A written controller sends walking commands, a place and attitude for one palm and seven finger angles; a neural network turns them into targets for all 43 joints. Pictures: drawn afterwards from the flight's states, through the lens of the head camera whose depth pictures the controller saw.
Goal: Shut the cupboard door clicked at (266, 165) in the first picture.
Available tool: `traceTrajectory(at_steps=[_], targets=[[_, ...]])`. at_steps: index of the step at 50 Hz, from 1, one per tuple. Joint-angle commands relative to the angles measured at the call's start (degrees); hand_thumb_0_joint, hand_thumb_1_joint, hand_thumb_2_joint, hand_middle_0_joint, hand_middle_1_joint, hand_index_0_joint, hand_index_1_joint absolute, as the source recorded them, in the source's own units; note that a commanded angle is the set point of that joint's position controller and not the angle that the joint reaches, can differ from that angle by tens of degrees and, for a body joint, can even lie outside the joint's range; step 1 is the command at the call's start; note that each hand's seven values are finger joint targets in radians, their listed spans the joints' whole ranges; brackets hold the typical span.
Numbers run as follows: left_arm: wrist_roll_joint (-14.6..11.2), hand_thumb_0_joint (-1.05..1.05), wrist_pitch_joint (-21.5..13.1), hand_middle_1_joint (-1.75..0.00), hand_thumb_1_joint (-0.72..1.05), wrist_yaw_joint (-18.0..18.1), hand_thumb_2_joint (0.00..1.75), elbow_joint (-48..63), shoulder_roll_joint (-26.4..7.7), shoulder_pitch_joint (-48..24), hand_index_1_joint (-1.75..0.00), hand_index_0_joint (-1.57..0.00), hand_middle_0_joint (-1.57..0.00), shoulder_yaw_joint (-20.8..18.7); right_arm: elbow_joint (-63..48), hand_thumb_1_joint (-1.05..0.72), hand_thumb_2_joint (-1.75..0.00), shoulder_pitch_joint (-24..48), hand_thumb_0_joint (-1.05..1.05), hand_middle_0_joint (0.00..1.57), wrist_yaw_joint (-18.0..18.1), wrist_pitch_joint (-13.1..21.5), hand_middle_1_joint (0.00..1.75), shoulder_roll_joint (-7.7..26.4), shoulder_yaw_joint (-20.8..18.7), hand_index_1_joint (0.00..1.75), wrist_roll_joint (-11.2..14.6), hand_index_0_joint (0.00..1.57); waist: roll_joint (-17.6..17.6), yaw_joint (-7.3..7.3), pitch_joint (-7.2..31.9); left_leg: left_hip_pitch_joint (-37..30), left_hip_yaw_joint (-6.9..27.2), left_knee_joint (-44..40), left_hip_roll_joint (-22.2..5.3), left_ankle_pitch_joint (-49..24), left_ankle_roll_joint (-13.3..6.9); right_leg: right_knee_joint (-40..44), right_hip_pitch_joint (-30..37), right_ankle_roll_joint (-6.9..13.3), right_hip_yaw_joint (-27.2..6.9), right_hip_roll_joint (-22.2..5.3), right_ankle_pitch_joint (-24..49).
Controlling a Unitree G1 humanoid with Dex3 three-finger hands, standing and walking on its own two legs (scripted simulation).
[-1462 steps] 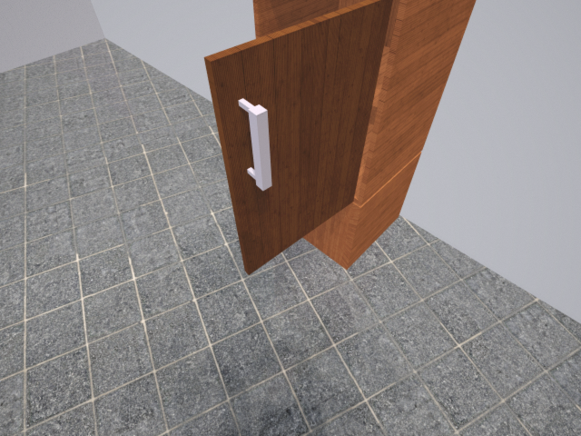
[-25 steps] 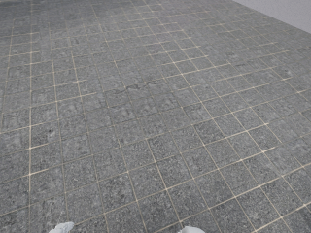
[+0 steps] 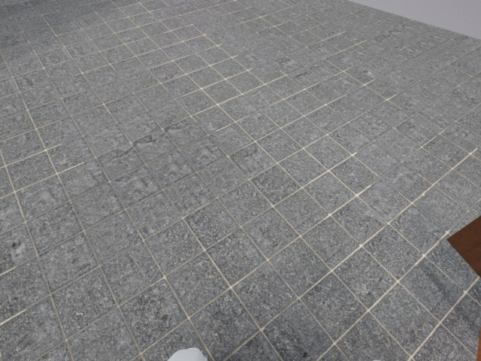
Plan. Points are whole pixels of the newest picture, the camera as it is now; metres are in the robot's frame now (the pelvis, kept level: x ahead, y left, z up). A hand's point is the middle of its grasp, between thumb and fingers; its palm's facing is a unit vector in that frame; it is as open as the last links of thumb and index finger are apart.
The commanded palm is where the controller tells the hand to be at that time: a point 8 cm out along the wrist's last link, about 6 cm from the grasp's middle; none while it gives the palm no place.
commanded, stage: turn to face it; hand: left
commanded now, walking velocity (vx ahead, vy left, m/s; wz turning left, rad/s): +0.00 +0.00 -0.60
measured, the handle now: out of the picture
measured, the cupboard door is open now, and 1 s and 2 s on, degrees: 56 56 56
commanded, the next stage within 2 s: take the last steps up to it in 1.70 s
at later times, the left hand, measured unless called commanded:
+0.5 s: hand (160, 333) +0.18 +0.16 -0.15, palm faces -0.32 -0.91 -0.26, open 7.4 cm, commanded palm none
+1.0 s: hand (166, 331) +0.19 +0.16 -0.18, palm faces -0.53 -0.83 -0.19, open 7.4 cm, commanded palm none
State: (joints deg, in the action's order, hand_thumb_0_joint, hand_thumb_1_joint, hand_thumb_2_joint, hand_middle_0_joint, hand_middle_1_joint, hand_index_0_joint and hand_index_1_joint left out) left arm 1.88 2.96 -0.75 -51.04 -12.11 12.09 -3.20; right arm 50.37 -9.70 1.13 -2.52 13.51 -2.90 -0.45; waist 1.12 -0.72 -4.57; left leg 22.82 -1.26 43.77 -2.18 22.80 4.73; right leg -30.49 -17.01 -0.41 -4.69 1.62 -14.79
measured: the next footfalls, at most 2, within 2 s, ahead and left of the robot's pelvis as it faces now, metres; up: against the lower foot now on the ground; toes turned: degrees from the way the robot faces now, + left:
left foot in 0.04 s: +0.06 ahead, +0.12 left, +0.00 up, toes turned +1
right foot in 0.50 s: -0.01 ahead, -0.12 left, +0.00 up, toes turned -24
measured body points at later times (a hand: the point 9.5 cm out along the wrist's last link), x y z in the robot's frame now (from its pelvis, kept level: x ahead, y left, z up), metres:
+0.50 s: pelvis +0.00 +0.00 -0.01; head +0.02 -0.02 +0.44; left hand +0.19 +0.21 -0.13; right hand -0.06 -0.25 -0.16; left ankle +0.02 +0.12 -0.73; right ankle -0.05 -0.11 -0.74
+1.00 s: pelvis +0.02 +0.02 +0.00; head +0.08 +0.02 +0.44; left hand +0.21 +0.20 -0.16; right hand -0.03 -0.25 -0.12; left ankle +0.08 +0.11 -0.73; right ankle -0.06 -0.09 -0.70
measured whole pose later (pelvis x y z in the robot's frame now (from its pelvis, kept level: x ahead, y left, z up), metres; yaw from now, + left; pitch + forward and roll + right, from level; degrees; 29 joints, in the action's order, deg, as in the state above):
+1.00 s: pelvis +0.02 +0.02 +0.00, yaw -36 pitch +1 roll -1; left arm 1.3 4.4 -0.9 -52.5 -14.4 11.8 -4.4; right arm 49.0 -8.9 1.6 -0.5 11.8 -1.1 -1.3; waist 3.2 -1.5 -4.6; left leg 17.4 -4.5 33.9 -2.3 17.7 -1.2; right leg -49.7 -24.4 -1.4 -5.0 3.0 -26.8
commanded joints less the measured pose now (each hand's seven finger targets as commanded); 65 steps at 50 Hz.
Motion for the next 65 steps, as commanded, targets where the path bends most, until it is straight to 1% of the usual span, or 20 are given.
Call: traceTrajectory(at_steps=[1, 2, 3, 8, 16, 22, 23, 24, 25, 26, 32, 40, 44, 45, 46, 47, 48, 53, 61, 65], targets=[[-1.3, 0.00, -0.6, -0.30, 0.90, 0.9, 0.90, 5.5, -8.5, -2.2, -0.30, -0.20, -0.20, -3.0, -2.2, -0.90, -0.90, -7.9, 0.00, 0.20, 1.0, 3.0, 0.30, 8.7, -1.7, 0.30, -0.2, 0.20, -3.0, 3.25, 9.8, -19.0, 7.1, -24.5, -7.2, -10.5, -2.9, -3.6, -7.9, 3.4, -9.0, -4.6, 6.6], [-1.7, 0.00, -0.5, -0.30, 0.90, 0.3, 0.90, 6.3, -5.5, -0.3, -0.30, -0.20, -0.20, -2.2, -2.7, -0.90, -0.90, -8.7, 0.00, 0.20, 1.2, 3.2, 0.30, 14.4, -2.7, 0.30, -0.9, 0.20, -19.8, 2.94, 10.8, -23.2, 20.7, -27.4, -21.8, -19.0, -8.8, -17.3, -16.4, -0.5, 0.5, 2.5, -17.0], [-1.0, 0.00, -0.5, -0.30, 0.90, 0.4, 0.90, 6.7, -7.5, -2.7, -0.30, -0.20, -0.20, -2.2, -3.0, -0.90, -0.90, -9.9, 0.00, 0.20, 1.3, 2.8, 0.30, 14.6, -2.6, 0.30, -1.1, 0.20, -16.1, 4.19, 9.3, -19.4, 22.0, -25.9, -25.9, -25.3, -12.9, -28.2, -15.4, -0.9, 1.1, -0.1, -21.3], [-0.5, 0.00, 0.6, -0.30, 0.90, -1.3, 0.90, 4.1, -6.8, -1.5, -0.30, -0.20, -0.20, -3.4, -4.9, -0.90, -0.90, -1.3, 0.00, 0.20, 1.8, 3.0, 0.30, 9.1, -0.8, 0.30, -1.3, 0.20, -10.4, 0.16, 4.0, -13.5, 4.2, -25.4, -17.1, -28.0, -11.2, -39.2, -16.1, -3.1, 3.5, -3.3, -10.0], [-0.6, 0.00, 0.8, -0.30, 0.90, -1.6, 0.90, 5.6, -4.4, -6.3, -0.30, -0.20, -0.20, -2.3, -1.3, -0.90, -0.90, -7.7, 0.00, 0.20, 1.2, 2.7, 0.30, 9.6, -2.2, 0.30, -1.3, 0.20, -11.5, 3.20, 6.2, -19.8, -2.2, -23.2, -18.6, -30.9, -12.1, -22.4, -11.9, -3.2, 8.0, -4.0, -9.9], [-0.6, 0.00, -0.3, -0.30, 0.90, -1.3, 0.90, 4.9, -5.2, -3.2, -0.30, -0.20, -0.20, -2.3, -0.6, -0.90, -0.90, -6.0, 0.00, 0.20, 0.3, 2.3, 0.30, 11.3, -3.1, 0.30, -1.1, 0.20, -12.3, 1.39, 6.9, -14.7, -6.5, -16.1, -19.2, -29.0, -8.9, -3.4, 1.2, -0.5, 11.1, -2.1, -2.5], [-0.5, 0.00, -0.6, -0.30, 0.90, -1.0, 0.90, 4.1, -6.8, -0.2, -0.30, -0.20, -0.20, -2.6, -1.0, -0.90, -0.90, -5.2, 0.00, 0.20, 0.1, 2.1, 0.30, 11.0, -3.2, 0.30, -0.8, 0.20, -9.3, -0.41, 7.4, -10.0, -8.0, -11.5, -17.8, -24.6, -6.7, 2.6, 7.9, 0.4, 10.3, -2.6, 3.6], [-0.1, 0.00, -1.2, -0.30, 0.90, -0.5, 0.90, 3.0, -11.0, 4.0, -0.30, -0.20, -0.20, -3.4, -2.0, -0.90, -0.90, -4.6, 0.00, 0.20, -0.2, 1.9, 0.30, 8.5, -2.8, 0.30, -0.3, 0.20, 1.2, -2.73, 9.1, -2.9, -11.3, -1.4, -13.5, -13.6, -3.4, 9.5, 15.5, 3.1, 0.5, -10.4, 9.3], [0.1, 0.00, -1.9, -0.30, 0.90, 0.4, 0.90, 2.2, -16.9, 6.3, -0.30, -0.20, -0.20, -4.5, -4.9, -0.90, -0.90, -1.4, 0.00, 0.20, -0.5, 1.7, 0.30, 3.8, -1.3, 0.30, -0.4, 0.20, 18.4, -4.19, 6.9, 12.1, -11.2, 12.7, -3.7, 13.8, -0.3, 12.2, 18.2, 9.1, -18.6, -22.7, 27.2], [-0.8, 0.00, -1.7, -0.30, 0.90, 1.0, 0.90, 1.8, -17.6, 7.5, -0.30, -0.20, -0.20, -4.4, -5.3, -0.90, -0.90, -0.2, 0.00, 0.20, 0.1, 0.6, 0.30, 6.2, -1.3, 0.30, -0.4, 0.20, 14.1, -4.66, 7.0, 13.0, -2.5, 21.1, -3.8, 14.1, -0.9, 12.9, 13.7, 13.1, -19.1, -25.4, 26.9], [-0.9, 0.00, -2.3, -0.30, 0.90, 1.5, 0.90, 5.0, -10.7, -3.1, -0.30, -0.20, -0.20, -2.7, -2.2, -0.90, -0.90, -2.8, 0.00, 0.20, -0.5, 0.2, 0.30, 5.9, -1.8, 0.30, -0.8, 0.20, 8.4, 1.44, 6.2, 10.2, 0.6, 21.0, -3.9, -2.8, 0.6, 11.5, 8.0, 9.5, -7.2, -13.6, 19.0], [-0.2, 0.00, -1.9, -0.30, 0.90, 1.1, 0.90, 3.7, -12.6, 0.3, -0.30, -0.20, -0.20, -3.5, -4.3, -0.90, -0.90, 1.1, 0.00, 0.20, 0.0, 1.0, 0.30, 4.7, -1.4, 0.30, -0.2, 0.20, 6.9, -0.52, 7.1, 4.8, 0.1, 4.1, -0.7, 1.7, 0.5, 9.2, 8.1, 12.0, -15.1, -14.0, 20.0], [-0.6, 0.00, -1.3, -0.30, 0.90, 1.2, 0.90, 4.1, -12.4, -3.6, -0.30, -0.20, -0.20, -3.7, -2.7, -0.90, -0.90, -5.5, 0.00, 0.20, 0.6, 1.9, 0.30, 5.0, -1.3, 0.30, 0.3, 0.20, 7.8, 3.11, 8.6, -9.4, -0.2, -14.6, 0.8, -7.6, -0.4, 3.8, 1.3, 7.7, -16.0, -11.0, 19.3], [-1.2, 0.00, -1.0, -0.30, 0.90, 1.1, 0.90, 4.7, -10.0, -3.4, -0.30, -0.20, -0.20, -3.2, -2.1, -0.90, -0.90, -7.0, 0.00, 0.20, 0.9, 2.6, 0.30, 7.3, -1.5, 0.30, 0.1, 0.20, 2.0, 3.43, 9.6, -17.5, 2.6, -21.9, -3.0, -10.9, -1.5, -0.3, -5.0, 4.6, -12.9, -6.6, 12.7], [-1.8, 0.00, -0.7, -0.30, 0.90, 0.6, 0.90, 5.5, -6.5, -1.4, -0.30, -0.20, -0.20, -2.5, -2.6, -0.90, -0.90, -7.6, 0.00, 0.20, 1.1, 3.1, 0.30, 12.7, -2.4, 0.30, -0.7, 0.20, -13.8, 3.26, 10.6, -23.3, 16.5, -26.9, -16.5, -14.9, -6.1, -11.1, -14.1, 0.8, -4.8, 1.9, -5.8], [-1.4, 0.00, -0.7, -0.30, 0.90, 0.3, 0.90, 6.1, -6.8, -2.2, -0.30, -0.20, -0.20, -2.4, -3.2, -0.90, -0.90, -8.1, 0.00, 0.20, 1.4, 2.7, 0.30, 14.9, -2.7, 0.30, -1.1, 0.20, -17.6, 3.59, 9.4, -20.8, 22.1, -27.5, -25.6, -22.1, -11.9, -24.5, -16.3, -0.9, 1.7, 1.7, -20.9], [-0.9, 0.00, -0.8, -0.30, 0.90, 0.2, 0.90, 6.3, -8.2, -3.0, -0.30, -0.20, -0.20, -2.5, -4.1, -0.90, -0.90, -7.2, 0.00, 0.20, 1.3, 2.5, 0.30, 14.0, -2.2, 0.30, -1.3, 0.20, -10.6, 3.36, 7.8, -16.1, 20.0, -26.1, -25.9, -24.6, -14.2, -31.1, -14.5, -0.9, 0.4, -1.0, -19.5], [-0.6, 0.00, 0.3, -0.30, 0.90, -1.4, 0.90, 3.8, -6.8, -2.2, -0.30, -0.20, -0.20, -3.1, -4.9, -0.90, -0.90, -2.0, 0.00, 0.20, 1.8, 2.9, 0.30, 9.2, -1.0, 0.30, -1.3, 0.20, -10.5, 0.79, 5.3, -16.7, 3.3, -23.5, -16.4, -34.0, -11.6, -36.6, -16.1, -3.2, 4.0, -2.8, -10.9], [-0.7, 0.00, 0.4, -0.30, 0.90, -1.6, 0.90, 5.0, -4.7, -6.4, -0.30, -0.20, -0.20, -2.1, -1.4, -0.90, -0.90, -6.9, 0.00, 0.20, 0.9, 2.5, 0.30, 10.6, -2.4, 0.30, -1.4, 0.20, -13.7, 3.20, 6.2, -18.8, -3.1, -21.2, -18.1, -34.6, -11.6, -18.9, -9.0, -2.6, 9.1, -2.9, -10.2], [-0.8, 0.00, -0.6, -0.30, 0.90, -1.3, 0.90, 4.0, -5.5, -3.0, -0.30, -0.20, -0.20, -2.0, -0.9, -0.90, -0.90, -5.5, 0.00, 0.20, 0.4, 2.3, 0.30, 11.7, -3.0, 0.30, -1.1, 0.20, -12.9, 1.11, 7.9, -16.2, -5.6, -14.9, -18.1, -33.2, -8.9, -2.2, 1.6, -0.5, 10.6, -1.8, -2.1]])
